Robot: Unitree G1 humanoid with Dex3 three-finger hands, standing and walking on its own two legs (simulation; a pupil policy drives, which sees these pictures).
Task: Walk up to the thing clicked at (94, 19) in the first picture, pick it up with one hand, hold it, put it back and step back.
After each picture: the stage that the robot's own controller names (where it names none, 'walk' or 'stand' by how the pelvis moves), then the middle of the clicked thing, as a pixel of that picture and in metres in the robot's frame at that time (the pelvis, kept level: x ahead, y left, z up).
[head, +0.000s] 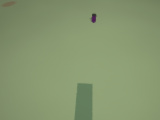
stand; (93, 18) +2.02 -0.22 -0.72
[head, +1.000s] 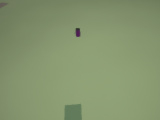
walk; (78, 32) +1.88 +0.13 -0.69
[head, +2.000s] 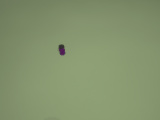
walk; (61, 49) +1.29 +0.29 -0.71
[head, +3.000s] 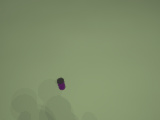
walk; (61, 84) +0.85 +0.24 -0.72
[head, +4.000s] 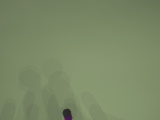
walk; (67, 115) +0.54 +0.18 -0.72
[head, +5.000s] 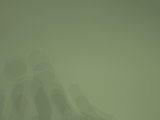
stand; out of the picture +0.40 +0.15 -0.70
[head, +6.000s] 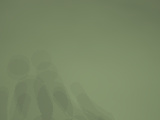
stand; out of the picture +0.38 +0.14 -0.72
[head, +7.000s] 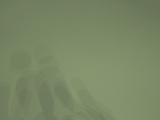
stand; out of the picture +0.38 +0.13 -0.72
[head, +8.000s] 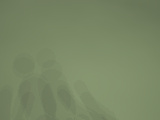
stand; out of the picture +0.37 +0.14 -0.73
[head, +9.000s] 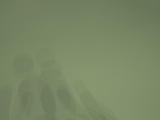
stand; out of the picture +0.37 +0.15 -0.73
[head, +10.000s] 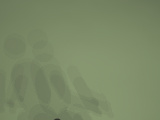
go down; out of the picture +0.39 +0.15 -0.71
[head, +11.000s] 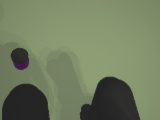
go down; (20, 59) +0.46 +0.19 -0.29
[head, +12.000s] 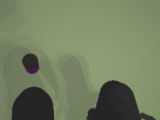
close in; (31, 64) +0.46 +0.17 -0.31
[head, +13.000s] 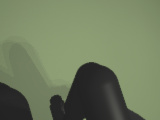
close in; out of the picture +0.45 +0.23 -0.23
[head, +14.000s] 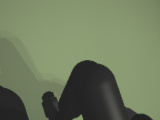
close; out of the picture +0.45 +0.24 -0.23
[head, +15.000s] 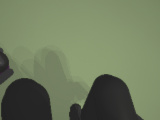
lift; out of the picture +0.37 +0.24 -0.16
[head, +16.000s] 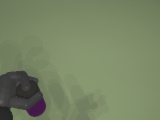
lift; (32, 99) +0.31 +0.17 -0.01
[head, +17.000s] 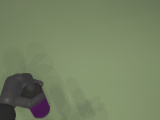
hold; (36, 101) +0.32 +0.16 -0.02
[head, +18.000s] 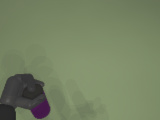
hold; (37, 101) +0.31 +0.16 -0.02
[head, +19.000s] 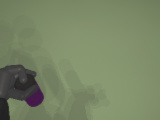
crouch; (30, 91) +0.35 +0.17 -0.08
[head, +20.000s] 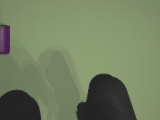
lower; (1, 39) +0.56 +0.21 -0.26
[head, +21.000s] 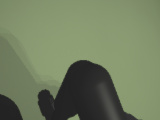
lower; out of the picture +0.57 +0.30 -0.27
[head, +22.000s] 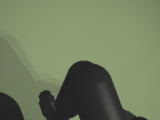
lower; out of the picture +0.57 +0.32 -0.26
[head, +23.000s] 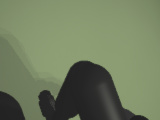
lower; out of the picture +0.57 +0.33 -0.26
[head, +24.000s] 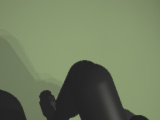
lower; out of the picture +0.57 +0.34 -0.26
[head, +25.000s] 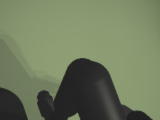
loosen; out of the picture +0.57 +0.34 -0.26
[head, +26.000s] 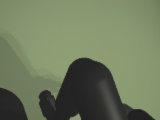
withdraw; out of the picture +0.57 +0.34 -0.25
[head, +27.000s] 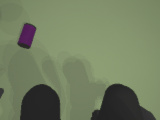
walk; (27, 36) +0.61 +0.26 -0.35
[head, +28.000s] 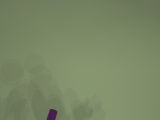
stand; (51, 118) +0.54 +0.20 -0.68
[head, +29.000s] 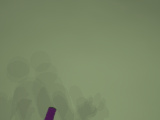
stand; (50, 115) +0.55 +0.23 -0.69
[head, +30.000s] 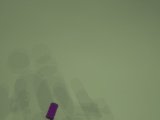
stand; (52, 111) +0.55 +0.22 -0.71
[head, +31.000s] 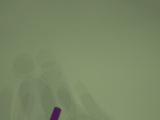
walk; (55, 115) +0.56 +0.23 -0.75
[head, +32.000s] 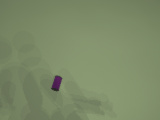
walk; (56, 83) +0.68 +0.19 -0.72
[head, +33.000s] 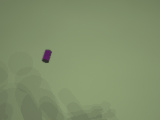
walk; (47, 56) +0.95 +0.31 -0.72
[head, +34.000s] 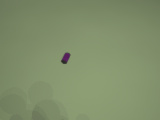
stand; (65, 58) +1.14 +0.20 -0.73
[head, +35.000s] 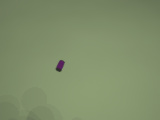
stand; (60, 65) +1.12 +0.23 -0.75
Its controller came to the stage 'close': yes
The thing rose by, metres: 0.70
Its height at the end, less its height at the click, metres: -0.02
